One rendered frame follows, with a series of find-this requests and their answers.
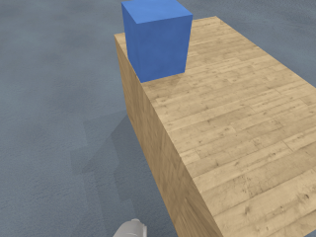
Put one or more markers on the carton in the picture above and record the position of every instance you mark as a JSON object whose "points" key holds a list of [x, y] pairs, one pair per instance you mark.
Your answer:
{"points": [[157, 36]]}

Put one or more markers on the pedestal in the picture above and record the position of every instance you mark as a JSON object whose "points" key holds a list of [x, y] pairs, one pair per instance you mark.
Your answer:
{"points": [[230, 142]]}

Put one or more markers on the left robot thigh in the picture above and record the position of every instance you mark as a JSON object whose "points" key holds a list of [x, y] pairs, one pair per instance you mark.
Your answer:
{"points": [[132, 228]]}

